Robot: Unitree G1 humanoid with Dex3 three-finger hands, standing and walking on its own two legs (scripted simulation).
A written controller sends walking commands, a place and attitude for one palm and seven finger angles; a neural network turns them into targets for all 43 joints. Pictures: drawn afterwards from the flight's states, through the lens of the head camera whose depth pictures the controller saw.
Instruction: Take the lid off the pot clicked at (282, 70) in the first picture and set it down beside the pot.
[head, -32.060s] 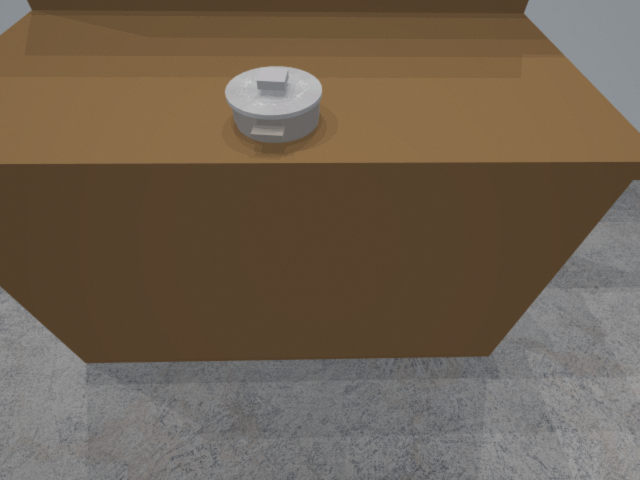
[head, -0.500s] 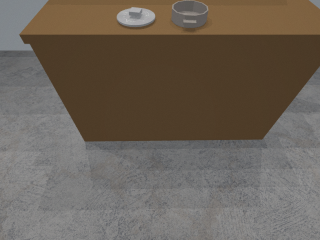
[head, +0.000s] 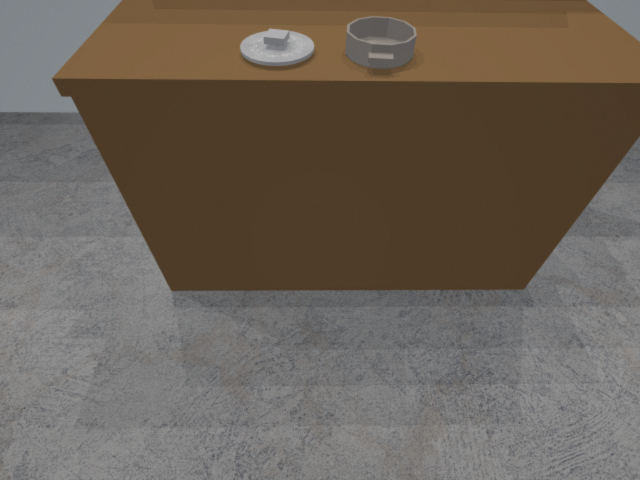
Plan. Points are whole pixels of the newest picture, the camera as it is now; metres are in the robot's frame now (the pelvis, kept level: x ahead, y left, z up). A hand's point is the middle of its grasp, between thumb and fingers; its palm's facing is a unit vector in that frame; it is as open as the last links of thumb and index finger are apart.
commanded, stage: look to check the result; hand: left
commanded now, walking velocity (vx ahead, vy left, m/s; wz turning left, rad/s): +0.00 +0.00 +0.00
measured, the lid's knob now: (276, 37) +0.97 +0.13 +0.11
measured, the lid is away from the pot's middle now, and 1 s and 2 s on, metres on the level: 0.23 0.23 0.23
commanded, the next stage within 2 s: stand and wait in 0.36 s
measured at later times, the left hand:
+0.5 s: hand out of the picture +0.00 +0.18 -0.18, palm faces -0.02 -0.98 -0.21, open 7.3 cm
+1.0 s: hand out of the picture +0.01 +0.18 -0.18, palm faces -0.01 -0.98 -0.21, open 7.3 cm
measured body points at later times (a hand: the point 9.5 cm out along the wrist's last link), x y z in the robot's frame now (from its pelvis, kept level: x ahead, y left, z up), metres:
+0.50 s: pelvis -0.01 +0.00 +0.00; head +0.02 +0.00 +0.45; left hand +0.01 +0.23 -0.16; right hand -0.02 -0.23 -0.16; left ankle +0.04 +0.12 -0.74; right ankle -0.07 -0.17 -0.74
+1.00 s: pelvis -0.01 +0.00 +0.00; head +0.02 +0.00 +0.45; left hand +0.01 +0.23 -0.16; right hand +0.00 -0.23 -0.16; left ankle +0.04 +0.12 -0.74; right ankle -0.07 -0.17 -0.74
